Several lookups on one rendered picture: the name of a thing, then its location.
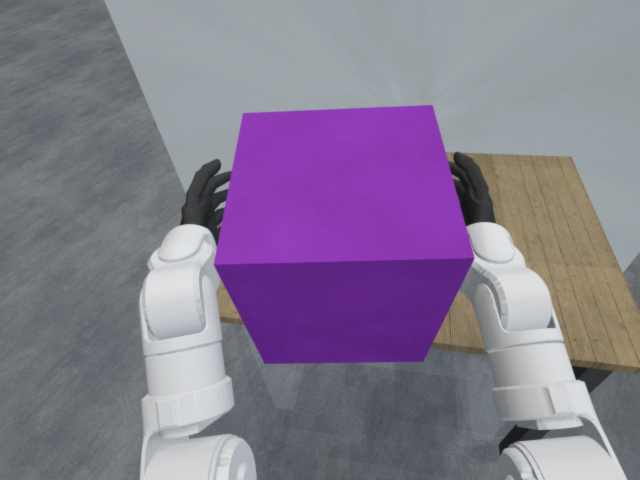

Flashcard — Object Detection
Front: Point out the robot left upper arm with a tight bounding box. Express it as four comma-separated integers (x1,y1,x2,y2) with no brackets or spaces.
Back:
143,434,257,480

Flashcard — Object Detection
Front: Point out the robot right upper arm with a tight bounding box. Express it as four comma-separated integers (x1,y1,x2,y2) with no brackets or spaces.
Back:
499,436,624,480

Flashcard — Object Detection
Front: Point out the carton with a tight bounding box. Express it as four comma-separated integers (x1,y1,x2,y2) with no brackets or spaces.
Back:
214,105,475,364

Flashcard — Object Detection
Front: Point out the robot right hand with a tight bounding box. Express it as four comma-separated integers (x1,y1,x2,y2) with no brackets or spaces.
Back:
448,152,496,226

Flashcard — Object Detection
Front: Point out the robot left forearm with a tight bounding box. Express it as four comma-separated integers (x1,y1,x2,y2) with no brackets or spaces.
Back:
139,224,235,480

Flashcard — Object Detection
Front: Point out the robot right forearm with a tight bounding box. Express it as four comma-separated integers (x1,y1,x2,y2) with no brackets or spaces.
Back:
459,222,627,480

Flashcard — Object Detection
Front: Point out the robot left hand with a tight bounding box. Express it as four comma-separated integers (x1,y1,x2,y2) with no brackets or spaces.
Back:
180,159,232,246

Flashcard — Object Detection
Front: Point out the table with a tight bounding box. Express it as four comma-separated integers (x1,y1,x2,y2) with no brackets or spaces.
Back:
216,152,640,455

